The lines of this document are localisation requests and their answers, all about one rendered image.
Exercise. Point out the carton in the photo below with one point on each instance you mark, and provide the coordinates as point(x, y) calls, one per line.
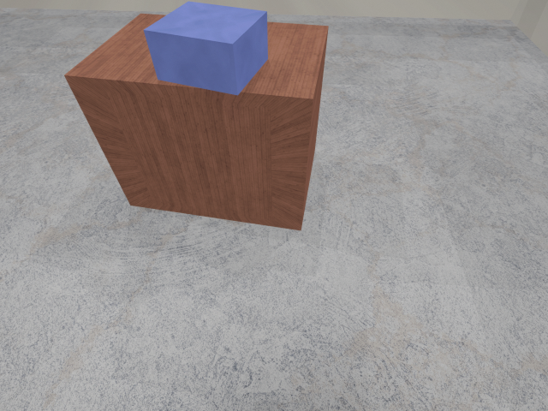
point(209, 46)

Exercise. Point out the pedestal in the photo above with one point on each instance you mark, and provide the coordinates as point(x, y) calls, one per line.
point(172, 147)

